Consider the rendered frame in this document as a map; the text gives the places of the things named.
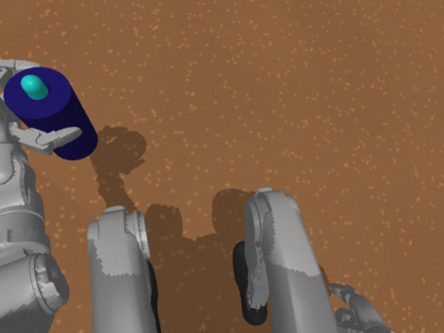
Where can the right robot hand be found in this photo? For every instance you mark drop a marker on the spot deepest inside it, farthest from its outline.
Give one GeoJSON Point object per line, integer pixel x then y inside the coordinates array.
{"type": "Point", "coordinates": [362, 314]}

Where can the bottle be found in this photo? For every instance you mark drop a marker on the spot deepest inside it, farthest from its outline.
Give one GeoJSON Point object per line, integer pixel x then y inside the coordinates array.
{"type": "Point", "coordinates": [43, 99]}

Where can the left robot arm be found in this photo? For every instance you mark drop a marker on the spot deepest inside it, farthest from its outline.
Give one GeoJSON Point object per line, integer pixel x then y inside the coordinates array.
{"type": "Point", "coordinates": [32, 287]}

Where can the right robot foot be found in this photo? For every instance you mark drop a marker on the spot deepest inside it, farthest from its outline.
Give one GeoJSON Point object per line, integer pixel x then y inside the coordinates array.
{"type": "Point", "coordinates": [252, 316]}

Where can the left robot foot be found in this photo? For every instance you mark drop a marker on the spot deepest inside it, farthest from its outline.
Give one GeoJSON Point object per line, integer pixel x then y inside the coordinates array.
{"type": "Point", "coordinates": [154, 296]}

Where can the left robot hand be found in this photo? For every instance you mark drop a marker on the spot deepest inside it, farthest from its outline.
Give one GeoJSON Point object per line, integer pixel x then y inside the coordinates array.
{"type": "Point", "coordinates": [11, 130]}

